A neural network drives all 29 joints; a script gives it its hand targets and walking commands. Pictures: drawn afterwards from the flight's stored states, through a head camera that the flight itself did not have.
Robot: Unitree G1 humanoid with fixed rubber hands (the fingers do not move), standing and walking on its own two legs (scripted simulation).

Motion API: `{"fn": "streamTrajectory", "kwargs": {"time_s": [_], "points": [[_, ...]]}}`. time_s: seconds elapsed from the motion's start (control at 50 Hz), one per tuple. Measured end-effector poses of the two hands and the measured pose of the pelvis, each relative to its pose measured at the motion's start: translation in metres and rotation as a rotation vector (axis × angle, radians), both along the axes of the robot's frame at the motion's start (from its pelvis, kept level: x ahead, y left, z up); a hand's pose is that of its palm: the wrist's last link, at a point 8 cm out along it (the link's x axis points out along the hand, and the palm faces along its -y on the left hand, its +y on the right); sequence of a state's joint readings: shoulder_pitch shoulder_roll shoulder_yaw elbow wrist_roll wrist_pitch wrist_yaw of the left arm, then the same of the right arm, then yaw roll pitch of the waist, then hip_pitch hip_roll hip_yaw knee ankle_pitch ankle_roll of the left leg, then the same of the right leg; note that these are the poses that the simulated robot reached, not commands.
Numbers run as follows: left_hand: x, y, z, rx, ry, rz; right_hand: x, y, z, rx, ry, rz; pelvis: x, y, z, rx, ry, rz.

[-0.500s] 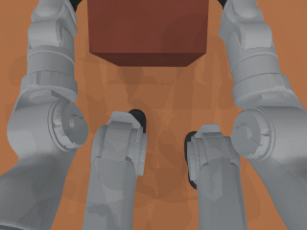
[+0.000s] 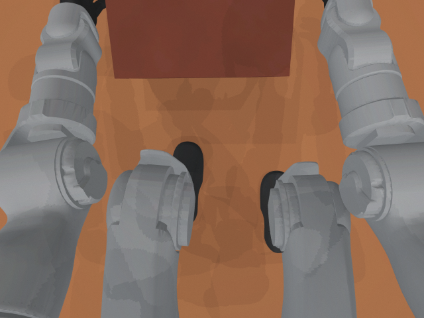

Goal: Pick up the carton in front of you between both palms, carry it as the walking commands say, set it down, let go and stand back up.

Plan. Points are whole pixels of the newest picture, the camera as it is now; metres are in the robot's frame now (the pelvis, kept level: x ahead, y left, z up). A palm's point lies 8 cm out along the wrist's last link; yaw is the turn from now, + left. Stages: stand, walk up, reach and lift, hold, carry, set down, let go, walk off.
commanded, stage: set down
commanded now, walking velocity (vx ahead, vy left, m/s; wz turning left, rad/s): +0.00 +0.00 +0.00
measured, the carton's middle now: (205, 9) +0.52 +0.10 -0.25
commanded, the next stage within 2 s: let go in 1.20 s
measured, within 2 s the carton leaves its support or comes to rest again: neither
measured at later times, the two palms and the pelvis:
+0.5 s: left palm out of the picture +0.51 +0.30 -0.06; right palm out of the picture +0.57 -0.08 -0.06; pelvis -0.01 +0.00 +0.05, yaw +1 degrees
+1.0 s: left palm out of the picture +0.51 +0.31 +0.09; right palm out of the picture +0.57 -0.08 +0.08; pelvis +0.02 +0.01 +0.18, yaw +1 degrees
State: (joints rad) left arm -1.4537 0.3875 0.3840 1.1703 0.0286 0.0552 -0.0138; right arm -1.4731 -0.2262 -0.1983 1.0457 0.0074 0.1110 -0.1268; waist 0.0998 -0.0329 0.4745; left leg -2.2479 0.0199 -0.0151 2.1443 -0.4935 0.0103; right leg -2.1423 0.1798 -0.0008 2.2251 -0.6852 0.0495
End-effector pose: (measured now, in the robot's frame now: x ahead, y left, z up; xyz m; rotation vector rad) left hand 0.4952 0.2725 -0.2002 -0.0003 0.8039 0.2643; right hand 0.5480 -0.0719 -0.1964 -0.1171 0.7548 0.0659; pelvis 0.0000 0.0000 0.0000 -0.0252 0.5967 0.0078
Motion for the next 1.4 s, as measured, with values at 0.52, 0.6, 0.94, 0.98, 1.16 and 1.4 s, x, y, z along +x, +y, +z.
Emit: {"fn": "streamTrajectory", "kwargs": {"time_s": [0.52,0.6,0.94,0.98,1.16,1.4], "points": [[0.017,0.026,0.149,0.012,-0.152,0.021,0.022,-0.004,0.144,-0.011,-0.105,-0.070,-0.004,0.004,0.059,-0.021,0.091,0.030],[0.017,0.027,0.170,0.011,-0.156,0.016,0.022,-0.008,0.165,-0.012,-0.108,-0.075,0.000,0.005,0.077,-0.026,0.133,0.034],[0.014,0.041,0.268,0.018,-0.173,0.001,0.021,-0.012,0.260,-0.017,-0.131,-0.059,0.018,0.010,0.165,-0.027,0.191,0.043],[0.014,0.040,0.282,0.017,-0.172,-0.002,0.021,-0.011,0.274,-0.015,-0.130,-0.057,0.019,0.011,0.177,-0.028,0.188,0.045],[0.013,0.038,0.335,0.018,-0.173,-0.001,0.018,-0.011,0.326,-0.015,-0.125,-0.052,0.029,0.013,0.228,-0.024,0.175,0.047],[-0.014,0.040,0.378,0.073,-0.082,-0.087,-0.013,-0.024,0.371,-0.104,-0.064,-0.041,0.051,0.018,0.291,-0.021,0.120,0.054]]}}
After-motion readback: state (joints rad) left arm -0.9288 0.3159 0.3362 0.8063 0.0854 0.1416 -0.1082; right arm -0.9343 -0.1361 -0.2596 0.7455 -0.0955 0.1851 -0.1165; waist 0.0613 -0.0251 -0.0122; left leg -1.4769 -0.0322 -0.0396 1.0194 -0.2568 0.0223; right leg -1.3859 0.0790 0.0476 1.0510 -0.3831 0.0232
